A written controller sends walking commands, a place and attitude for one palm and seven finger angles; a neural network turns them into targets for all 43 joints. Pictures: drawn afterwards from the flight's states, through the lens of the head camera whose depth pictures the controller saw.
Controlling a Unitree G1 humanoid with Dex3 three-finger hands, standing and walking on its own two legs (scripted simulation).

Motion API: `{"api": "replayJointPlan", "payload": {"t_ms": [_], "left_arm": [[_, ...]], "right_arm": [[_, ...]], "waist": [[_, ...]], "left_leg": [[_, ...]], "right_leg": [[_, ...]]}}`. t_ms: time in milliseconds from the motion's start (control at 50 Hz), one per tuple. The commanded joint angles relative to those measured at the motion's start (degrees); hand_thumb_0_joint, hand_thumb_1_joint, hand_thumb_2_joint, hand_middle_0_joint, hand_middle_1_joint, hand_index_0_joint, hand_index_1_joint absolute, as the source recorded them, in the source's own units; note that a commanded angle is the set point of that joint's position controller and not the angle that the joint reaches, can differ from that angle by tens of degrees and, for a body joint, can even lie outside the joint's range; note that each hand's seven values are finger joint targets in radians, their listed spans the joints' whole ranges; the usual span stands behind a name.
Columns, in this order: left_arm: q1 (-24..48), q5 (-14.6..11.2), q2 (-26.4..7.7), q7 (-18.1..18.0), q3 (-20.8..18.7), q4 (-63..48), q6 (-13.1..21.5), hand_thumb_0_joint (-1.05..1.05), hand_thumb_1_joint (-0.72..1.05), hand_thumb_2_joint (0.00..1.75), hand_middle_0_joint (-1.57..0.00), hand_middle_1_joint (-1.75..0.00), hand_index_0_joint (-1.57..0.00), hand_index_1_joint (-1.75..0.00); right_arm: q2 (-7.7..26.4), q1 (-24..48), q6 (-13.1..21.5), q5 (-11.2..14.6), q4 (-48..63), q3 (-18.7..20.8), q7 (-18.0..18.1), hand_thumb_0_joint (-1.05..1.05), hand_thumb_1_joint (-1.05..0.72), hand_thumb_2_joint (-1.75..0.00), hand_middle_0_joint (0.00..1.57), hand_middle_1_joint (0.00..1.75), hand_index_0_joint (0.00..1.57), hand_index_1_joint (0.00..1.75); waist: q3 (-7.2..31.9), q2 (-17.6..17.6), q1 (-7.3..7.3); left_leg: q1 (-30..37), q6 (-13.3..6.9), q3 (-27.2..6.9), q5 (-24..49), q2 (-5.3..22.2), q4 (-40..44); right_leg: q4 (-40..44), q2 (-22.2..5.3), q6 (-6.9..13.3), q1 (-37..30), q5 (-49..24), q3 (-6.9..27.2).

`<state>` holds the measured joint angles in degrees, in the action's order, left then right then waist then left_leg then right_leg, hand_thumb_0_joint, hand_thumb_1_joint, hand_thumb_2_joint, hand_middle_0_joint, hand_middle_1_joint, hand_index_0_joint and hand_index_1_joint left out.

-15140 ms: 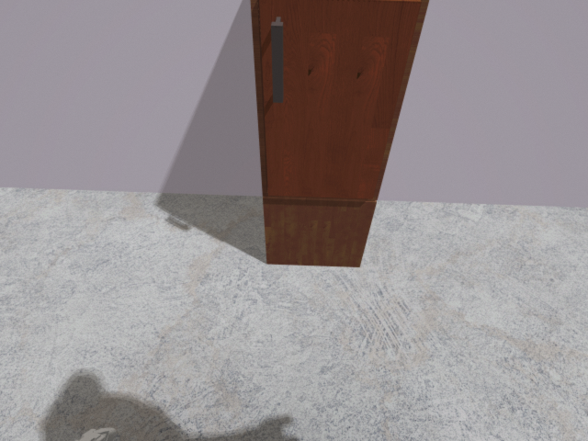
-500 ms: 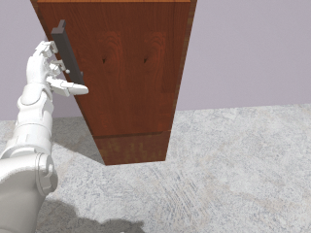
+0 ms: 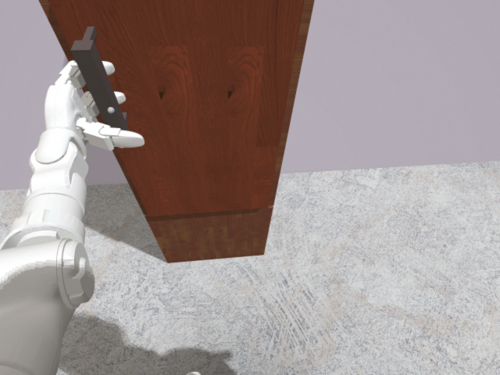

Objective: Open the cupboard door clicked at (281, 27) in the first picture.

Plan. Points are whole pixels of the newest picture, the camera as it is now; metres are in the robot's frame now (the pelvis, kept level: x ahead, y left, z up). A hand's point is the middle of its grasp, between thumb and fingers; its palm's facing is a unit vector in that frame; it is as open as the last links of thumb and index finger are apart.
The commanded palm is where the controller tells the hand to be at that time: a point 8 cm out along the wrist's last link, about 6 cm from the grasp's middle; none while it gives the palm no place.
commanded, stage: close the thumb around the handle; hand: left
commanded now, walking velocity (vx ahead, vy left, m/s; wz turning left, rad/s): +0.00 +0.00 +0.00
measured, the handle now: (107, 89) +0.55 +0.20 +0.14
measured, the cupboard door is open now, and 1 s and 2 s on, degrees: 0 1 46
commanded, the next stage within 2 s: pull the door open along its arc in 0.78 s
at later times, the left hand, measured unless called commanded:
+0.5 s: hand (110, 112) +0.49 +0.18 +0.15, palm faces +0.06 -1.00 +0.02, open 9.2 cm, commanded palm +0.46 +0.23 +0.14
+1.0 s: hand (115, 112) +0.49 +0.18 +0.15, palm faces +0.06 -1.00 +0.02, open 6.2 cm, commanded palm +0.45 +0.23 +0.14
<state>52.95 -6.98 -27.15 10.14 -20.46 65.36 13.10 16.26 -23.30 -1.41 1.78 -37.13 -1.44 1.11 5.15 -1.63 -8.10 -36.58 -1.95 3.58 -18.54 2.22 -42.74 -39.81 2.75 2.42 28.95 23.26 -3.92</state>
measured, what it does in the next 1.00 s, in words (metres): stands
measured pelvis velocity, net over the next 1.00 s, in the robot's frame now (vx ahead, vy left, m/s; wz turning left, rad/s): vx -0.01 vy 0.00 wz -0.01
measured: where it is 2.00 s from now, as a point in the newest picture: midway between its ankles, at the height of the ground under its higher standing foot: outside the picture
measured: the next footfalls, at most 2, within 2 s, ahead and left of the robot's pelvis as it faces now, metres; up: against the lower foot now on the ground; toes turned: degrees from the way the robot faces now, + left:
none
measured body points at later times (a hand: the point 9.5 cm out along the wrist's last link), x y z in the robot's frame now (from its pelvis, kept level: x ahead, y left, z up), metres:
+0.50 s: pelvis +0.00 +0.00 +0.00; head +0.05 +0.01 +0.45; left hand +0.48 +0.24 +0.15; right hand +0.03 -0.27 -0.11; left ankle +0.02 +0.10 -0.71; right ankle -0.04 -0.09 -0.71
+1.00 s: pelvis -0.01 +0.00 +0.00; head +0.05 +0.00 +0.45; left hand +0.48 +0.23 +0.15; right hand +0.01 -0.27 -0.11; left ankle +0.02 +0.10 -0.71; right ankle -0.04 -0.09 -0.71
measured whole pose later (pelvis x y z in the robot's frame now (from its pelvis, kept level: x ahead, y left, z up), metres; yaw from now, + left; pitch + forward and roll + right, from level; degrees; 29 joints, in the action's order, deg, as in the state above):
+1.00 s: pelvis -0.01 +0.00 +0.00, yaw +0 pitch +12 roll -2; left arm 51.9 -7.4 -26.0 9.0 -19.8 64.3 13.0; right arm 16.2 -24.0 -1.6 1.9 -37.2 -1.3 1.2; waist 5.2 -1.9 -8.1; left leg -36.0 -2.0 3.8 -18.0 2.3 -42.3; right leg -39.6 2.9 2.4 28.6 22.7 -3.5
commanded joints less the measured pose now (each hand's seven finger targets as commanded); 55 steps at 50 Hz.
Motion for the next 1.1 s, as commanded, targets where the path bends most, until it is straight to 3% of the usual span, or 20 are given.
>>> {"api": "replayJointPlan", "payload": {"t_ms": [0, 40, 60, 180, 280, 300, 360, 380, 440, 500, 560, 620, 680, 740, 760, 820, 860, 880, 960, 1080], "left_arm": [[28.17, -0.75, -13.66, 0.52, -0.75, -13.86, 4.27, 0.00, -0.50, 0.30, -0.30, -1.20, -0.30, -1.20], [27.55, -0.82, -15.80, 0.77, -2.44, -12.15, 3.89, 0.00, -0.50, 0.30, -0.30, -1.20, -0.30, -1.20], [26.37, -0.79, -17.12, 0.93, -3.52, -12.55, 3.70, 0.00, -0.50, 0.30, -0.30, -1.20, -0.30, -1.20], [28.11, -1.01, -11.79, 1.28, 0.89, -15.72, 4.33, 0.00, -0.16, 0.44, -0.32, -1.24, -0.32, -1.24], [25.87, -1.83, -13.12, 1.24, -0.95, -13.52, 3.51, 0.00, 0.12, 0.56, -0.34, -1.27, -0.34, -1.27], [25.59, -1.62, -13.71, 1.09, -1.37, -14.43, 3.45, 0.00, 0.17, 0.59, -0.35, -1.27, -0.35, -1.27], [25.86, -1.03, -10.83, 0.36, 0.88, -15.52, 3.54, 0.00, 0.34, 0.66, -0.36, -1.29, -0.36, -1.29], [26.84, -1.12, -10.89, 0.07, 0.72, -15.62, 3.59, 0.00, 0.40, 0.68, -0.36, -1.30, -0.36, -1.30], [25.55, -1.28, -15.56, -0.58, -3.12, -14.49, 3.97, 0.00, 0.56, 0.76, -0.38, -1.31, -0.38, -1.31], [26.54, -1.05, -11.24, -0.29, 0.26, -15.43, 4.32, 0.00, 0.73, 0.83, -0.39, -1.33, -0.39, -1.33], [26.22, -0.82, -11.73, -0.56, -0.03, -15.34, 4.92, 0.00, 0.90, 0.90, -0.40, -1.35, -0.40, -1.35], [26.86, -0.76, -12.49, -0.65, -0.35, -15.13, 4.87, 0.00, 0.90, 0.90, -0.40, -1.35, -0.40, -1.35], [27.64, -0.55, -12.79, -0.60, -0.28, -14.24, 4.60, 0.00, 0.90, 0.90, -0.40, -1.35, -0.40, -1.35], [27.53, -0.62, -14.90, -0.84, -2.17, -13.35, 4.28, 0.00, 0.90, 0.90, -0.40, -1.35, -0.40, -1.35], [28.07, -0.50, -13.63, -0.66, -0.86, -12.59, 3.94, 0.00, 0.90, 0.90, -0.40, -1.35, -0.40, -1.35], [28.93, -0.12, -16.05, -0.80, -2.24, -11.58, 3.72, 0.00, 0.90, 0.90, -0.40, -1.35, -0.40, -1.35], [28.89, -0.14, -14.94, -0.79, -1.49, -11.28, 3.87, 0.00, 0.90, 0.90, -0.40, -1.35, -0.40, -1.35], [26.76, -0.47, -11.12, -0.56, 0.72, -11.92, 3.80, 0.00, 0.90, 0.90, -0.40, -1.35, -0.40, -1.35], [21.25, -1.37, -11.79, -0.40, -0.81, -14.95, 4.14, 0.00, 0.90, 0.90, -0.40, -1.35, -0.40, -1.35], [9.64, -2.85, -9.24, 0.07, -0.06, -22.21, 2.21, 0.00, 0.90, 0.90, -0.40, -1.35, -0.40, -1.35]], "right_arm": [[9.31, -5.84, 1.19, -0.10, 4.15, 3.60, 0.77, 0.00, -0.90, -0.90, 0.20, 0.30, 0.20, 0.30], [9.56, -6.31, 0.91, -0.19, 3.83, 3.59, 0.88, 0.00, -0.90, -0.90, 0.20, 0.30, 0.20, 0.30], [9.73, -6.26, 0.85, -0.11, 4.19, 3.66, 0.87, 0.00, -0.90, -0.90, 0.20, 0.30, 0.20, 0.30], [9.17, -5.96, 0.84, -0.06, 3.84, 3.88, 0.80, 0.00, -0.90, -0.90, 0.20, 0.30, 0.20, 0.30], [9.48, -5.88, 0.79, 0.01, 3.68, 3.85, 0.86, 0.00, -0.90, -0.90, 0.20, 0.30, 0.20, 0.30], [9.47, -5.77, 0.71, -0.03, 3.94, 3.89, 0.85, 0.00, -0.90, -0.90, 0.20, 0.30, 0.20, 0.30], [9.02, -5.13, 0.80, -0.02, 4.13, 3.80, 0.62, 0.00, -0.90, -0.90, 0.20, 0.30, 0.20, 0.30], [9.04, -5.30, 0.88, -0.10, 3.83, 3.80, 0.59, 0.00, -0.90, -0.90, 0.20, 0.30, 0.20, 0.30], [9.64, -5.36, 0.77, -0.14, 4.09, 3.74, 0.88, 0.00, -0.90, -0.90, 0.20, 0.30, 0.20, 0.30], [9.00, -4.59, 1.08, -0.06, 4.38, 3.68, 0.75, 0.00, -0.90, -0.90, 0.20, 0.30, 0.20, 0.30], [9.17, -4.71, 1.14, -0.09, 4.15, 3.71, 0.68, 0.00, -0.90, -0.90, 0.20, 0.30, 0.20, 0.30], [9.29, -4.71, 1.26, -0.08, 4.13, 3.70, 0.78, 0.00, -0.90, -0.90, 0.20, 0.30, 0.20, 0.30], [9.30, -4.76, 1.20, -0.04, 3.92, 3.55, 0.90, 0.00, -0.90, -0.90, 0.20, 0.30, 0.20, 0.30], [9.50, -5.39, 1.06, -0.12, 3.83, 3.60, 1.04, 0.00, -0.90, -0.90, 0.20, 0.30, 0.20, 0.30], [9.30, -4.83, 1.10, 0.07, 3.92, 3.46, 1.11, 0.00, -0.90, -0.90, 0.20, 0.30, 0.20, 0.30], [9.51, -5.42, 1.11, -0.08, 3.62, 3.36, 1.23, 0.00, -0.90, -0.90, 0.20, 0.30, 0.20, 0.30], [9.34, -5.39, 1.21, -0.06, 3.75, 3.35, 1.28, 0.00, -0.90, -0.90, 0.20, 0.30, 0.20, 0.30], [8.88, -5.17, 1.40, -0.15, 4.30, 3.42, 0.99, 0.00, -0.90, -0.90, 0.20, 0.30, 0.20, 0.30], [9.13, -4.70, 1.43, -0.08, 5.28, 3.69, 0.67, 0.00, -0.90, -0.90, 0.20, 0.30, 0.20, 0.30], [8.81, -2.32, 1.19, 0.68, 7.94, 3.84, 0.53, 0.00, -0.90, -0.90, 0.20, 0.30, 0.20, 0.30]], "waist": [[22.33, -2.67, 0.04], [20.74, -1.31, 0.10], [22.19, -1.36, 0.83], [21.96, -5.60, -0.30], [20.89, -1.68, 0.27], [21.34, -2.47, 0.87], [20.50, -4.99, 0.53], [20.00, -4.07, 0.14], [20.23, -0.69, 0.85], [20.76, -3.33, 0.59], [21.03, -3.69, 0.58], [20.85, -2.27, 0.54], [20.39, -3.31, 0.18], [20.13, -0.38, 0.37], [19.48, -2.09, -0.10], [18.63, -1.83, 0.01], [19.08, -1.74, -0.35], [19.73, -2.80, 0.25], [22.49, -2.73, 2.07], [21.60, -0.55, 4.51]], "left_leg": [[22.84, -1.30, -5.26, 21.50, -1.52, 1.75], [21.05, -1.50, -5.09, 20.88, -1.58, 1.74], [20.78, -1.55, -4.89, 20.94, -1.72, 1.97], [25.54, -1.07, -5.69, 22.12, -1.19, 1.75], [23.23, -1.31, -5.51, 21.40, -1.30, 2.33], [23.11, -1.25, -5.46, 21.81, -1.35, 2.40], [25.06, -1.05, -5.66, 22.61, -1.26, 1.98], [24.79, -1.07, -5.75, 22.04, -1.22, 2.04], [22.10, -1.38, -5.39, 19.83, -1.43, 2.35], [24.16, -1.00, -5.57, 20.55, -1.38, 2.36], [25.27, -0.87, -6.05, 21.25, -1.11, 2.15], [23.68, -0.97, -5.73, 19.52, -1.22, 2.48], [23.40, -1.01, -5.72, 19.15, -1.29, 2.34], [21.57, -1.33, -5.52, 18.83, -1.42, 2.39], [21.61, -1.24, -5.30, 18.06, -1.43, 2.62], [20.05, -1.20, -5.44, 16.35, -1.38, 2.94], [20.35, -1.37, -5.28, 16.64, -1.41, 2.63], [21.26, -1.12, -5.31, 16.70, -1.58, 2.78], [22.24, -1.06, -4.99, 19.12, -1.54, 2.73], [22.40, -1.32, -4.10, 20.79, -1.63, 4.03]], "right_leg": [[4.83, 0.66, -1.83, -0.41, -26.88, 3.50], [4.97, 0.59, -1.81, -1.40, -27.05, 3.48], [4.90, 0.53, -1.95, -2.43, -27.92, 3.84], [5.12, 0.87, -1.59, 1.98, -25.24, 3.04], [5.32, 0.78, -1.68, -0.09, -25.92, 3.05], [5.08, 0.71, -1.62, -0.58, -26.47, 3.08], [5.04, 0.79, -1.47, 1.89, -25.28, 2.74], [5.22, 0.83, -1.55, 2.04, -24.94, 2.74], [5.28, 0.63, -1.60, -0.87, -24.90, 3.32], [5.04, 0.70, -1.54, 0.79, -24.52, 3.02], [4.77, 0.83, -1.37, 1.88, -23.83, 2.82], [5.07, 0.72, -1.56, 0.69, -23.55, 3.10], [5.14, 0.63, -1.58, 1.34, -23.20, 3.23], [5.26, 0.55, -1.68, -0.45, -23.99, 3.44], [5.49, 0.43, -1.81, 0.56, -23.49, 3.60], [5.70, 0.30, -1.78, 0.31, -21.97, 3.66], [5.69, 0.30, -1.91, 0.58, -22.50, 3.82], [5.54, 0.44, -1.73, 0.85, -21.85, 3.36], [4.96, 0.55, -1.50, -1.66, -24.37, 3.23], [5.56, 0.77, -1.42, -5.51, -27.34, 3.02]]}}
